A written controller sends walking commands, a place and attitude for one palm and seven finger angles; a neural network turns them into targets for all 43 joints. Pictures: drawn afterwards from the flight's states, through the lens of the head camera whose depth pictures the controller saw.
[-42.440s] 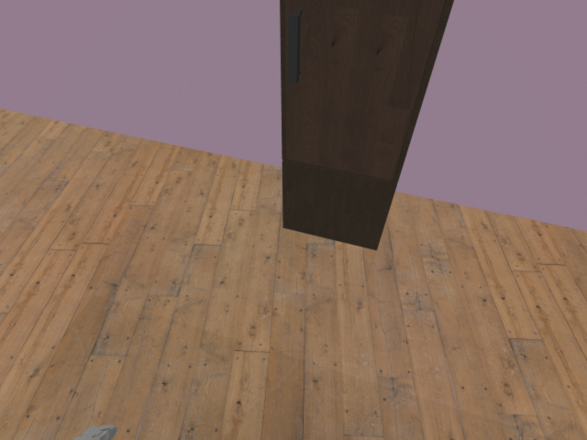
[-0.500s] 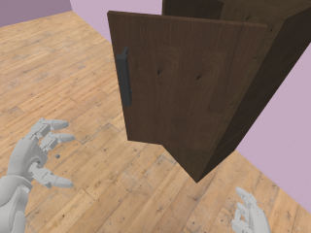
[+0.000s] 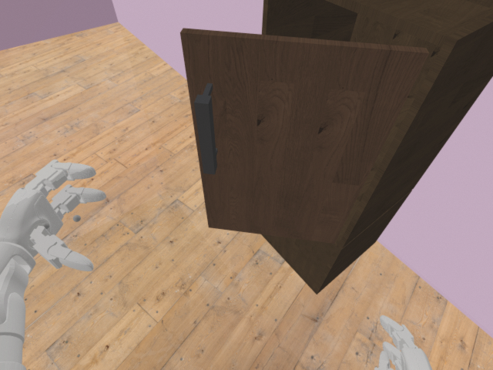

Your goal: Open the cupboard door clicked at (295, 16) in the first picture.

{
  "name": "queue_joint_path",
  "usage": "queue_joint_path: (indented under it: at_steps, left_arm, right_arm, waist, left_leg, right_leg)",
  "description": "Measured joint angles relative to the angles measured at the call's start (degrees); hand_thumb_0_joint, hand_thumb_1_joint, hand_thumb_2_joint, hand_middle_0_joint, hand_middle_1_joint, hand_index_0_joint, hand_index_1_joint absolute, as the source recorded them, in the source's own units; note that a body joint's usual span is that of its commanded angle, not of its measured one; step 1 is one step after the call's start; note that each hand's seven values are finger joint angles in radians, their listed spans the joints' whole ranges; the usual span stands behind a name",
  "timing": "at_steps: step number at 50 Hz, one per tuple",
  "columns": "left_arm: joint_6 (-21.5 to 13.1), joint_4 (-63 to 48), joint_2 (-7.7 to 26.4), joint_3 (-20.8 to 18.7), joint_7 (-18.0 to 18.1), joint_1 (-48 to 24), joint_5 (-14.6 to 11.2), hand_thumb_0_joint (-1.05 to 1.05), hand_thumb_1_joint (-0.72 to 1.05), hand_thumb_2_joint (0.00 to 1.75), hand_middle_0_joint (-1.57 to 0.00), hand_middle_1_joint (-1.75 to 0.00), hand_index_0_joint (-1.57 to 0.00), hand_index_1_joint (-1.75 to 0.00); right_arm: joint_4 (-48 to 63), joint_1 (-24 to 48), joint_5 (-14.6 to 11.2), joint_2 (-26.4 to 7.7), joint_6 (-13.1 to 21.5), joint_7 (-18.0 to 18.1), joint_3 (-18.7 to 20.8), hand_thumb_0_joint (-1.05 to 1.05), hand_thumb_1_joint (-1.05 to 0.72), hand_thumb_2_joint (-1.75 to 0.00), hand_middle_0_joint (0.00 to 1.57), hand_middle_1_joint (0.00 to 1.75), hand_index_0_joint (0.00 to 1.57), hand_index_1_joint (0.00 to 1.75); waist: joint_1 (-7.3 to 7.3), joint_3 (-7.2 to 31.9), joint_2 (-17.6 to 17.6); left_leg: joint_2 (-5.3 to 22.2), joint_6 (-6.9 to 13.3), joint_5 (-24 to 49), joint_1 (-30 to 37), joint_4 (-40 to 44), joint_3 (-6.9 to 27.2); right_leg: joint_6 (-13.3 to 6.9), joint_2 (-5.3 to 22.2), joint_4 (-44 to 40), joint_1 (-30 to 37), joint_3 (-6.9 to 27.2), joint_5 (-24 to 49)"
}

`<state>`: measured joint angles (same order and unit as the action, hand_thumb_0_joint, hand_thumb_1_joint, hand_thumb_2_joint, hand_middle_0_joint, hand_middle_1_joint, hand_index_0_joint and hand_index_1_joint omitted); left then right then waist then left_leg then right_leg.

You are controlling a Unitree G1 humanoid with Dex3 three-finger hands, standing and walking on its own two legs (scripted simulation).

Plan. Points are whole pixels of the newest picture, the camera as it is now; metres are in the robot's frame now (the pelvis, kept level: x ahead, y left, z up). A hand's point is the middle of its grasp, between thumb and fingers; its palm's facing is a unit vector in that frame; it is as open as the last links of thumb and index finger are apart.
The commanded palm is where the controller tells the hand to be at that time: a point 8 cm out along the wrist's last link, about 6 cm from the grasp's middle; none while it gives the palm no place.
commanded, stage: raise the hand with hooked fingers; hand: left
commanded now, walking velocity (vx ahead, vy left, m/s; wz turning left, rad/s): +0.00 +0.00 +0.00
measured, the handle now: (209, 131) +0.53 +0.12 +0.09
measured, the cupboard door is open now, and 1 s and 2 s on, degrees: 44 44 44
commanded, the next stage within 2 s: move the hooked fingers beside the handle in 0.30 s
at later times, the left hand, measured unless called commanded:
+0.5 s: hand (97, 224) +0.29 +0.25 +0.10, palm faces +0.01 -1.00 -0.04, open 14.0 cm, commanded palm +0.27 +0.29 +0.11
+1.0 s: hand (125, 190) +0.36 +0.23 +0.10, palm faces -0.01 -1.00 -0.02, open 14.0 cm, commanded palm +0.34 +0.28 +0.11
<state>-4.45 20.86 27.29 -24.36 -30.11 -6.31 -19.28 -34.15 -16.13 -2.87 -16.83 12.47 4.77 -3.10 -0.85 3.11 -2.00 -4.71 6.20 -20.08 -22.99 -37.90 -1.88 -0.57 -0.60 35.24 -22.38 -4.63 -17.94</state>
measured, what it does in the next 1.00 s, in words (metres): stands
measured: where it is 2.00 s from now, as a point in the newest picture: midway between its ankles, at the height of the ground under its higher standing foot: outside the picture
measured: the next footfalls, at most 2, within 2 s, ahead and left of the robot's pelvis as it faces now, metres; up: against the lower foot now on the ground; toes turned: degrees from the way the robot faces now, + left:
none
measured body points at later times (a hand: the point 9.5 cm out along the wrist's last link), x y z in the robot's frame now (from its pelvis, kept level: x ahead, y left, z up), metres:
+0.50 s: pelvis +0.00 -0.03 +0.00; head +0.02 -0.03 +0.45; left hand +0.28 +0.30 +0.11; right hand +0.16 -0.27 -0.08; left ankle -0.01 +0.04 -0.72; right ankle +0.00 -0.12 -0.72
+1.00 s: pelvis +0.00 -0.04 +0.00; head +0.04 -0.04 +0.44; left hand +0.35 +0.28 +0.10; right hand +0.11 -0.31 -0.10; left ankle -0.01 +0.04 -0.72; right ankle +0.00 -0.12 -0.72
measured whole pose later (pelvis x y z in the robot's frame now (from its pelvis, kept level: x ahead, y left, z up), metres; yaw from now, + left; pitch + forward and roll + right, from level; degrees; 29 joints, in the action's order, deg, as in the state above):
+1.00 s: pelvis +0.00 -0.04 +0.00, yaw -1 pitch +8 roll -1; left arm -9.5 39.3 29.2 -25.8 -30.0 -19.5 -17.2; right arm -35.9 -18.5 -3.7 -17.6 9.0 5.4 -2.2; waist 1.7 4.0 -1.6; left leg -1.8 3.6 -21.0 -27.6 -40.1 -2.0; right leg -3.7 -3.4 37.2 -27.4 -4.6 -18.4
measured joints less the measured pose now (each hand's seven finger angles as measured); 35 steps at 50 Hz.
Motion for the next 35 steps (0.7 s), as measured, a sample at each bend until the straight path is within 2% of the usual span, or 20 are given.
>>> queue_joint_path:
  at_steps: [8,23,29,35]
  left_arm:
    - [-1.3,-1.1,-1.4,-0.2,0.9,1.4,0.1,-0.02,-0.5,0.3,-0.3,-1.2,-0.3,-1.2]
    - [-1.6,1.6,-1.5,0.3,0.7,0.6,-0.1,-0.02,-0.5,0.3,-0.3,-1.2,-0.3,-1.2]
    - [-2.3,6.5,-0.6,0.3,0.5,-3.8,0.5,-0.02,-0.5,0.3,-0.3,-1.2,-0.3,-1.2]
    - [-3.1,12.7,1.4,-0.5,-0.4,-8.9,1.1,-0.02,-0.5,0.3,-0.3,-1.2,-0.3,-1.2]
  right_arm:
    - [-0.3,0.1,0.1,0.2,-0.1,0.2,0.4,0.02,-0.91,-0.9,0.2,0.3,0.2,0.3]
    - [-0.4,1.7,-0.5,0.8,0.0,1.1,-0.4,0.02,-0.91,-0.9,0.2,0.3,0.21,0.3]
    - [-1.2,2.0,-0.6,0.5,-0.3,1.8,-0.5,0.01,-0.91,-0.9,0.2,0.3,0.21,0.3]
    - [-1.6,1.5,-0.7,0.0,-1.1,1.5,-0.4,0.01,-0.91,-0.9,0.2,0.3,0.21,0.3]
  waist:
    - [-0.03,-0.1,0.2]
    - [-0.25,0.1,-0.5]
    - [-0.07,-0.2,-0.2]
    - [0.88,0.0,0.1]
  left_leg:
    - [0.5,-0.4,0.0,0.1,-0.1,0.2]
    - [1.5,-1.6,0.0,-0.3,-0.6,0.8]
    - [1.9,-2.2,-0.2,-1.1,-1.3,1.2]
    - [2.4,-2.6,-0.4,-2.5,-1.9,1.0]
  right_leg:
    - [-0.6,-0.5,-0.1,0.1,-0.2,0.0]
    - [-2.1,-1.5,0.3,-0.2,-0.8,0.0]
    - [-2.7,-1.9,0.8,-0.9,-1.2,-0.2]
    - [-3.2,-2.4,1.4,-2.4,-1.1,-0.4]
